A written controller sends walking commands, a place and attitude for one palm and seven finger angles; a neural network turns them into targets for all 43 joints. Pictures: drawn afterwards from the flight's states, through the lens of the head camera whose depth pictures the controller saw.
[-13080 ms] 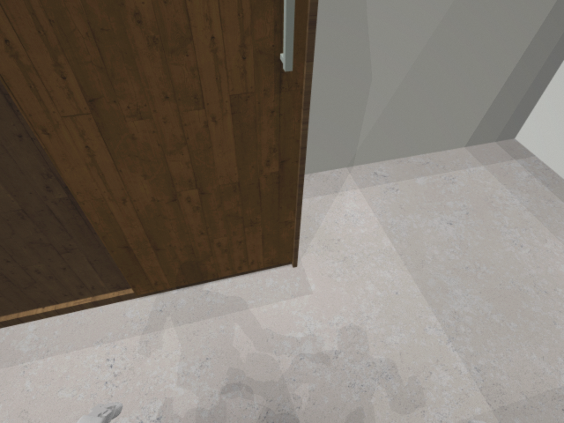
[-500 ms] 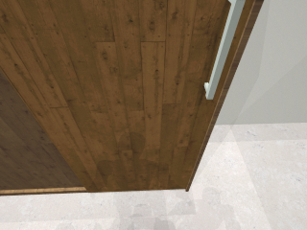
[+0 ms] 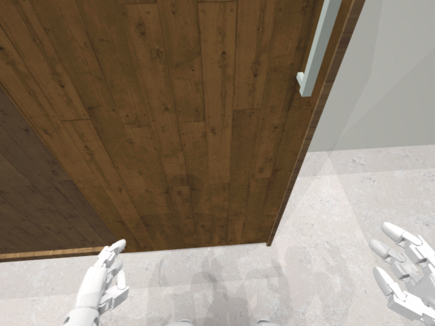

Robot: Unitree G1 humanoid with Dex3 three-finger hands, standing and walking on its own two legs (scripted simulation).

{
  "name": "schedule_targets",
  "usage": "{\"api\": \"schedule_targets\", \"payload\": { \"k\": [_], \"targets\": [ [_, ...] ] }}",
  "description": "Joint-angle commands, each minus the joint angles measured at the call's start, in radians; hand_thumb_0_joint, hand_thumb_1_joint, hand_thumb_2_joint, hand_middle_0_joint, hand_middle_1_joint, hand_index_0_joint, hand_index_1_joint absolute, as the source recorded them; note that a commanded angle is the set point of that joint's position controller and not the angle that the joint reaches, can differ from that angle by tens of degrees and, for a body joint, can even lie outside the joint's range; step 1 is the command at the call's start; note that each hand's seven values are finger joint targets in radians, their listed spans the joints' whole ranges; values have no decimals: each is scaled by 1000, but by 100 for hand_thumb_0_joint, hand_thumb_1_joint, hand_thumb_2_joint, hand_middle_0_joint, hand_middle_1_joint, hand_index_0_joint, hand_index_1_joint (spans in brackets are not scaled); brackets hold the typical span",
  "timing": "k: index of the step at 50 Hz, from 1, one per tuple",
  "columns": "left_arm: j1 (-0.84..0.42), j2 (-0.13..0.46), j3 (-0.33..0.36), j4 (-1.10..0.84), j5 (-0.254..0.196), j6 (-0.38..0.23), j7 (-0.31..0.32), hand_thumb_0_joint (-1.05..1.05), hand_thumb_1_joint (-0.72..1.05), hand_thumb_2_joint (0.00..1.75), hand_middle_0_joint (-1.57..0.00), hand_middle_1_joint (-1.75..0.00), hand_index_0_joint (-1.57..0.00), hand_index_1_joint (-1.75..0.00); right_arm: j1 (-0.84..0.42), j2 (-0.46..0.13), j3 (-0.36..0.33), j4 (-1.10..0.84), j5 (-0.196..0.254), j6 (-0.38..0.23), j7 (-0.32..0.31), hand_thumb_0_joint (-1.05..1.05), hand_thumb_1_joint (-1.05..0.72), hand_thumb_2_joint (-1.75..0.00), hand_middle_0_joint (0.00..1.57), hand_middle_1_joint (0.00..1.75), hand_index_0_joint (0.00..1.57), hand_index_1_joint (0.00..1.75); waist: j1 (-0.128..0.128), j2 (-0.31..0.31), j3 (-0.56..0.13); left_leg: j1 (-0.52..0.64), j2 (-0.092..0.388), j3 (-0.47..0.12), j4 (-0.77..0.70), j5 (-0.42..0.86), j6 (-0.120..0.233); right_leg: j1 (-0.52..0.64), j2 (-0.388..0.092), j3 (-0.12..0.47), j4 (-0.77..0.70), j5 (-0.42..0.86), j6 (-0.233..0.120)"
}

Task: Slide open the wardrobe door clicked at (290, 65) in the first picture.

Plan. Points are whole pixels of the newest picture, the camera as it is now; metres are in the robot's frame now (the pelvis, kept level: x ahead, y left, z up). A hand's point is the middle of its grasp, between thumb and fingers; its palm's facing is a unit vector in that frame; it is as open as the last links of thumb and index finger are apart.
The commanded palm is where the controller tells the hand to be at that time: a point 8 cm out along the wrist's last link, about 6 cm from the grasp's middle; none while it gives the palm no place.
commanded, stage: raise the hand with hooked fingers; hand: right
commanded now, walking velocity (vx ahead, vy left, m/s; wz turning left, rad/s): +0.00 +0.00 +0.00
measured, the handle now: (321, 18) +0.52 -0.14 +0.30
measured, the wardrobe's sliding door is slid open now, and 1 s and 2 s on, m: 0.00 0.00 0.00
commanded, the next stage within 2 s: move the hooked fingers beside the handle in 1.68 s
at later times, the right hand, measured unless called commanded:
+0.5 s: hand out of the picture +0.24 -0.28 +0.16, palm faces +0.00 +0.99 -0.11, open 11.6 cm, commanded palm +0.20 -0.33 +0.17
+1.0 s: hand out of the picture +0.27 -0.29 +0.26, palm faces -0.02 +0.98 -0.20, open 13.9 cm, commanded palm +0.24 -0.35 +0.28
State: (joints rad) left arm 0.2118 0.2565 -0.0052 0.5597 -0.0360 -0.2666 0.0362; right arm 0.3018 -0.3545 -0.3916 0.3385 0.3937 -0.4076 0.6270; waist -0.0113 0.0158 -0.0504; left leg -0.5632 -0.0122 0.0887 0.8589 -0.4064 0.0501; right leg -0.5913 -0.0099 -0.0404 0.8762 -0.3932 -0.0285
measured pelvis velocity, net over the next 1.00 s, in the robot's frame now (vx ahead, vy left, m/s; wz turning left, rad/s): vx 0.02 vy -0.02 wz -0.03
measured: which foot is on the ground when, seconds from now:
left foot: down 0.00-1.00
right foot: down 0.00-1.00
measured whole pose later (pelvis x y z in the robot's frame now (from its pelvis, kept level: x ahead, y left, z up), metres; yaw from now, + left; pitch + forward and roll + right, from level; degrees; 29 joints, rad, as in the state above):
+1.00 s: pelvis +0.02 -0.02 +0.04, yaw -2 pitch -3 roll +1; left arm 0.19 0.26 -0.11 0.60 -0.09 -0.25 0.08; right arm -0.11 -0.55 -0.47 -0.06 0.36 0.25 0.53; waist -0.07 -0.05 -0.01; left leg -0.15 0.01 0.10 0.45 -0.25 0.01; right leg -0.19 0.04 -0.03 0.49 -0.24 -0.06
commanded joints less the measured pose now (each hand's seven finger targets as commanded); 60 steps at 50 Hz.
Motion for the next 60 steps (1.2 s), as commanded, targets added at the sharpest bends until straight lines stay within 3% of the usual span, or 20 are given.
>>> {"api": "schedule_targets", "payload": {
  "k": [1, 4, 6, 9, 11, 14, 16, 21, 23, 26, 29, 31, 35, 41, 45, 47, 49, 52, 55, 60],
  "targets": [
    [-21, 141, 46, -125, 6, -93, 44, 0, 90, 90, -20, -30, -20, -30, -287, -243, -103, -539, 87, -130, -66, 0, -39, -68, 24, 63, 24, 63, 22, -155, -271, 102, 1, -120, -176, 158, -27, 206, -3, 76, -104, 206, -11],
    [-19, 152, 36, -81, -13, -112, 61, 0, 90, 90, -20, -30, -20, -30, -265, -180, 6, -403, 34, -39, -79, 0, -32, -65, 24, 68, 24, 68, 62, -152, -51, 13, 2, -98, -223, 59, -31, 145, -10, 99, -144, 85, -13],
    [-25, 159, 32, -72, -30, -113, 75, 0, 90, 90, -20, -30, -20, -30, -268, -196, 26, -314, 11, 53, -63, 0, -27, -63, 25, 70, 25, 70, 54, -133, 29, 25, 17, -129, -283, -37, -35, 107, -11, 103, -175, 15, -12],
    [-44, 159, 29, -110, -37, -108, 77, 0, 90, 90, -20, -30, -20, -30, -261, -294, -27, -341, -24, 177, -61, 0, -20, -60, 25, 75, 25, 75, 19, -99, -45, 94, 40, -143, -331, -87, -45, 127, -7, 100, -214, 19, -16],
    [-56, 153, 21, -130, -30, -106, 71, 0, 90, 90, -20, -30, -20, -30, -250, -375, -130, -390, -7, 214, -87, 0, -15, -58, 25, 78, 25, 78, -15, -103, -113, 176, 39, -135, -332, -50, -39, 160, -8, 102, -227, 77, -13],
    [-76, 125, 8, -156, -26, -117, 62, 0, 90, 90, -20, -30, -20, -30, -217, -376, -218, -537, 46, 192, -135, 0, -8, -55, 26, 82, 26, 82, -45, -90, -232, 275, 19, -79, -306, 102, -35, 241, -9, 97, -257, 184, -9],
    [-70, 121, -3, -152, -21, -132, 54, 0, 90, 90, -20, -30, -20, -30, -184, -344, -226, -561, 77, 181, -157, 0, -4, -53, 26, 86, 26, 86, -56, -89, -229, 309, 3, -50, -299, 204, -29, 269, -9, 94, -277, 239, -2],
    [-52, 138, 0, -117, -37, -140, 49, 0, 90, 90, -20, -30, -20, -30, -181, -245, -106, -454, 44, 278, -133, 0, 8, -48, 27, 93, 27, 93, -29, -100, -69, 243, 0, -31, -335, 260, -36, 291, -15, 96, -331, 243, 1],
    [-50, 146, 1, -115, -44, -136, 52, 0, 90, 90, -20, -30, -20, -30, -230, -264, -79, -466, 17, 337, -117, 0, 13, -46, 27, 96, 27, 96, -18, -99, -51, 219, 1, -32, -355, 231, -43, 302, -17, 101, -353, 213, -3],
    [-63, 139, -7, -120, -40, -133, 60, 0, 90, 90, -20, -30, -20, -30, -354, -334, -103, -574, 2, 369, -121, 0, 20, -43, 28, 100, 28, 100, -23, -82, -78, 263, 1, -34, -381, 213, -37, 348, -16, 114, -378, 218, -7],
    [-85, 124, -18, -120, -37, -133, 69, 0, 90, 90, -20, -30, -20, -30, -466, -409, -184, -673, 6, 345, -141, 0, 27, -40, 28, 105, 28, 105, -30, -101, -171, 310, -1, -27, -392, 217, -32, 428, -12, 124, -401, 241, -5],
    [-92, 118, -27, -107, -31, -128, 71, 0, 90, 90, -20, -30, -20, -30, -482, -451, -236, -666, 14, 335, -154, 0, 31, -38, 29, 108, 29, 108, -46, -116, -168, 342, -5, -27, -409, 241, -26, 450, -13, 122, -414, 270, 1],
    [-101, 115, -36, -88, -43, -111, 70, 0, 90, 90, -20, -30, -20, -30, -495, -386, -193, -536, 18, 393, -136, 0, 41, -34, 29, 114, 29, 114, -41, -194, -81, 313, 0, -14, -420, 260, -22, 463, -13, 129, -449, 268, 17],
    [-118, 129, -41, -111, -60, -55, 59, 0, 90, 90, -20, -30, -20, -30, -588, -385, -112, -462, -24, 575, -98, 0, 50, -30, 30, 120, 30, 120, -37, -86, -42, 321, 4, -21, -453, 269, -26, 453, -11, 129, -472, 259, 12],
    [-166, 119, -50, -145, -59, -45, 57, 0, 90, 90, -20, -30, -20, -30, -757, -513, -212, -639, -13, 581, -94, 0, 50, -30, 30, 120, 30, 120, -52, -122, -206, 386, 7, -22, -444, 309, -19, 550, 3, 136, -466, 329, 7],
    [-172, 107, -59, -144, -52, -40, 55, 0, 90, 90, -20, -30, -20, -30, -779, -563, -266, -686, -3, 566, -105, 0, 50, -30, 30, 120, 30, 120, -62, -158, -242, 415, 5, -25, -457, 340, -15, 575, 7, 125, -464, 370, 9],
    [-172, 103, -62, -131, -54, -34, 57, 0, 90, 90, -20, -30, -20, -30, -777, -556, -277, -631, 2, 570, -113, 0, 50, -30, 30, 120, 30, 120, -58, -156, -207, 402, 3, -17, -463, 338, -15, 572, 5, 126, -472, 364, 10],
    [-165, 124, -59, -97, -62, -12, 51, 0, 90, 90, -20, -30, -20, -30, -791, -547, -267, -464, -3, 640, -105, 0, 50, -30, 30, 120, 30, 120, -52, -141, -103, 375, 9, -18, -488, 325, -16, 525, 2, 118, -491, 329, 9],
    [-170, 136, -54, -95, -72, 2, 52, 0, 90, 90, -20, -30, -20, -30, -866, -515, -181, -394, -48, 712, -104, 0, 50, -30, 30, 120, 30, 120, -35, -155, -42, 317, 17, -18, -489, 279, -22, 499, 1, 121, -499, 279, 12],
    [-195, 135, -52, -126, -80, 16, 49, 0, 90, 90, -20, -30, -20, -30, -952, -537, -149, -408, -69, 763, -81, 0, 50, -30, 30, 120, 30, 120, -38, -89, -157, 352, 23, -34, -480, 294, -24, 541, 9, 123, -479, 298, -2]
  ]
}}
